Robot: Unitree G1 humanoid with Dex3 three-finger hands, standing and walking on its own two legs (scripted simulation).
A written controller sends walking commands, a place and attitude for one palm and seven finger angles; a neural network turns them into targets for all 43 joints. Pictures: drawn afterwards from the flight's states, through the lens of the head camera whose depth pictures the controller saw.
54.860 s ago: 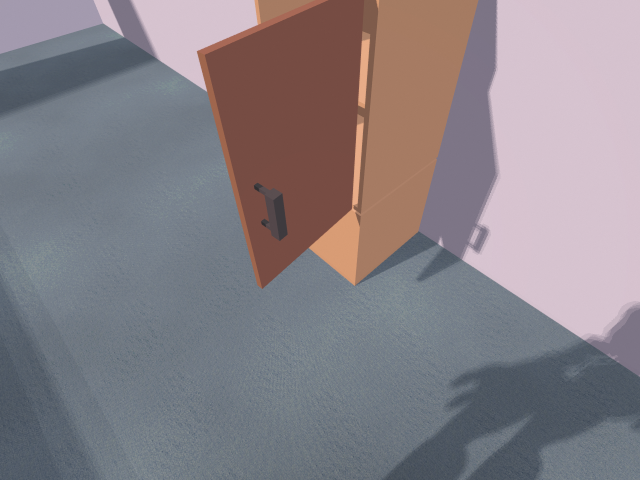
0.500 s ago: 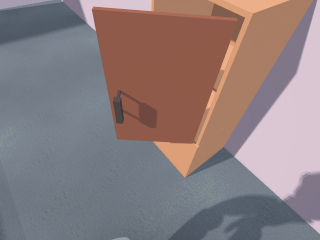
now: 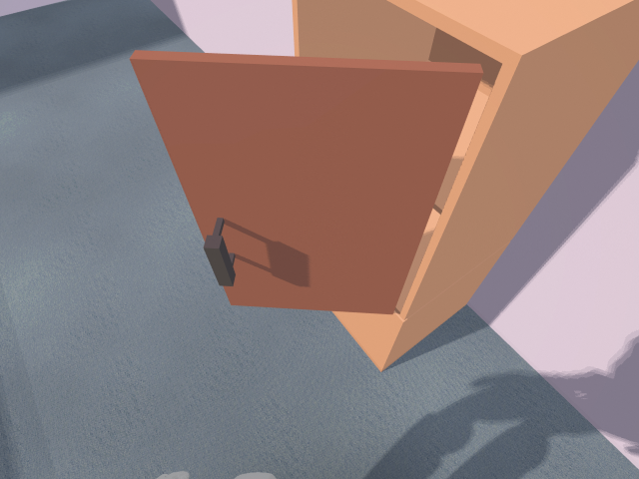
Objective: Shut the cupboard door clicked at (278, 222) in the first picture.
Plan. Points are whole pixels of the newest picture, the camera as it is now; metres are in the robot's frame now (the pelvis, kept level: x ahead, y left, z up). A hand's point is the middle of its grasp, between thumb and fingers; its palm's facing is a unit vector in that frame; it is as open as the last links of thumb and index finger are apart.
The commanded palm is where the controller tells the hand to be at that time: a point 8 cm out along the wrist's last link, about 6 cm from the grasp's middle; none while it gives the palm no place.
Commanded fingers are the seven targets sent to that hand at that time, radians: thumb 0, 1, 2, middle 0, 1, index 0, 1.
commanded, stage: come to a stop and stand still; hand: left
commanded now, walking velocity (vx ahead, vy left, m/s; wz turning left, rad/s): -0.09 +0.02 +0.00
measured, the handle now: (223, 252) +0.45 +0.20 -0.08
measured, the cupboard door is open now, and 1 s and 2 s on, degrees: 50 50 50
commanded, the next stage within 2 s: look again from close up in 1.56 s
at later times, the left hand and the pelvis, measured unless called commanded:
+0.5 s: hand out of the picture +0.01 +0.23 -0.17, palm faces +0.00 -0.98 -0.20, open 7.4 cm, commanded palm none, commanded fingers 0.00 0.90 0.90 -0.20 -0.30 -0.20 -0.30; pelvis -0.03 +0.03 +0.00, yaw -1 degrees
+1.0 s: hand out of the picture -0.04 +0.13 -0.18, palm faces +0.02 -0.99 -0.15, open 7.3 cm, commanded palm none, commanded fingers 0.00 0.90 0.90 -0.20 -0.30 -0.20 -0.30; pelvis -0.03 -0.02 +0.00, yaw -1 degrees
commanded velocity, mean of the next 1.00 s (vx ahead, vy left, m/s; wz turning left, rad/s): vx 0.01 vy -0.05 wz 0.00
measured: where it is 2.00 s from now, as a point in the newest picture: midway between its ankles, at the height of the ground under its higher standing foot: outside the picture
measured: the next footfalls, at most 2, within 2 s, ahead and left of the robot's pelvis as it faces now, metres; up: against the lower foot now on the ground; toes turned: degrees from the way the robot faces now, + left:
left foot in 0.12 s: +0.05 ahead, +0.12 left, +0.00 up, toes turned +2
right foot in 0.58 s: -0.04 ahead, -0.12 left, +0.00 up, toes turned -2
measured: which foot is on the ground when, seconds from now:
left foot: up 0.00-0.10, down 0.12-1.00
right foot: down 0.00-0.12, up 0.14-0.56, down 0.58-1.00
